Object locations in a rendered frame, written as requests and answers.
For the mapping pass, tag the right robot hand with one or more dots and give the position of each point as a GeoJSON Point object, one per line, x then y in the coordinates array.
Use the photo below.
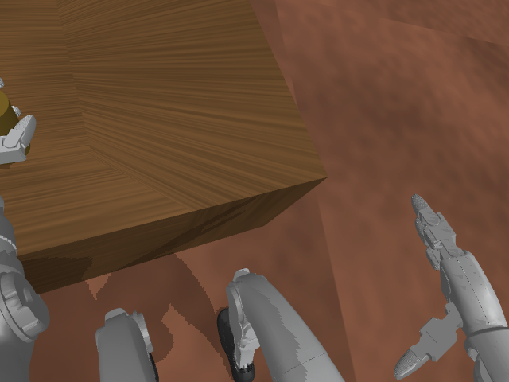
{"type": "Point", "coordinates": [472, 302]}

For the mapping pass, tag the left robot hand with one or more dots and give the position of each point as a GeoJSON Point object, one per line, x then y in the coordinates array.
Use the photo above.
{"type": "Point", "coordinates": [12, 146]}

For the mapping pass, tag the can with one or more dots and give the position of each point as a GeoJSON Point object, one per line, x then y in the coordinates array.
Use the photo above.
{"type": "Point", "coordinates": [8, 119]}

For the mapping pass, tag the left robot arm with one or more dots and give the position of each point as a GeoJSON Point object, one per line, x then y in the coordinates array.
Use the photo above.
{"type": "Point", "coordinates": [23, 313]}

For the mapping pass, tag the right robot arm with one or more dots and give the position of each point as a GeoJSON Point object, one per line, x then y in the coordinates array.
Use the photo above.
{"type": "Point", "coordinates": [489, 349]}

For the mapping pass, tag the right robot foot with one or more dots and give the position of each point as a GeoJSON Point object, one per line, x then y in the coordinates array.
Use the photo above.
{"type": "Point", "coordinates": [227, 342]}

